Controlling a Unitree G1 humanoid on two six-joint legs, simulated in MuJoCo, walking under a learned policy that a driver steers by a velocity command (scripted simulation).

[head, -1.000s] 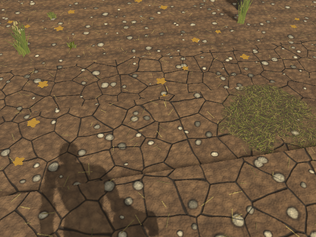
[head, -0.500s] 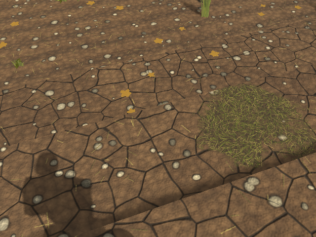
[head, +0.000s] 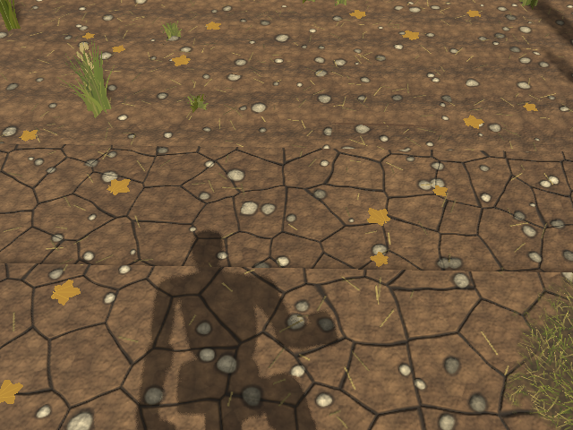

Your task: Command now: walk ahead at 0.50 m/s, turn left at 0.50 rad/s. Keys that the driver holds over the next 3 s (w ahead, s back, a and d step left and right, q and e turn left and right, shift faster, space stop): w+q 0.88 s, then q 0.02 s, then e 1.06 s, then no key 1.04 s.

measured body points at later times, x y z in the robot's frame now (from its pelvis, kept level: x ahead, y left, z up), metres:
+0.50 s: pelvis +0.33 -0.01 -0.09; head +0.33 +0.00 +0.36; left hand +0.48 +0.22 -0.18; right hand +0.26 -0.24 -0.22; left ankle +0.13 +0.08 -0.70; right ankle +0.48 -0.10 -0.83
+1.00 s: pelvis +0.60 +0.07 -0.16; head +0.62 +0.09 +0.29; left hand +0.37 +0.19 -0.30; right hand +0.92 +0.05 -0.24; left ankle +0.66 +0.21 -0.88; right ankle +0.47 -0.11 -0.86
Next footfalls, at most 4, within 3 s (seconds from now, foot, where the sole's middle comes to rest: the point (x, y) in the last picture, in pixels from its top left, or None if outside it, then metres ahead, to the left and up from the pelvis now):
0.52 right None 0.49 -0.10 -0.91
0.98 left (218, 376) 0.69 0.24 -0.91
1.42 right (299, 333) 0.83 0.02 -0.91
2.08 left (219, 343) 0.79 0.24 -0.91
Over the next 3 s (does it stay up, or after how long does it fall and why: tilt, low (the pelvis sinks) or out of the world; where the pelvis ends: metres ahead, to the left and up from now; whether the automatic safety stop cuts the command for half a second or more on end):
stays up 0.75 0.15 -0.14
